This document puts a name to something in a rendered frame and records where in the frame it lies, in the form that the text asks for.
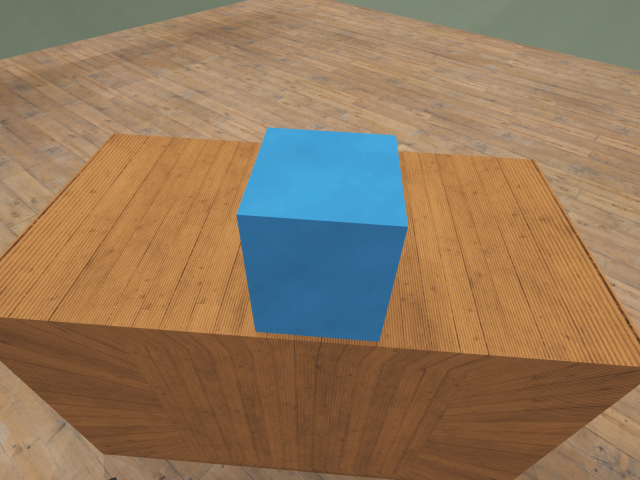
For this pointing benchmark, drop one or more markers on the pedestal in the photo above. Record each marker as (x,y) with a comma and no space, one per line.
(125,306)

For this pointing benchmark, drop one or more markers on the carton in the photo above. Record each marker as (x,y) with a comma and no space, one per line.
(322,225)

